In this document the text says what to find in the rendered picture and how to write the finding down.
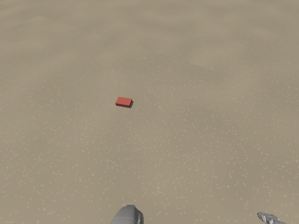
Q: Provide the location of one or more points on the right robot hand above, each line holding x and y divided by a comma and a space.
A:
269, 219

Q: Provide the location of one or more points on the small box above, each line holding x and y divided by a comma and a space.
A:
124, 102

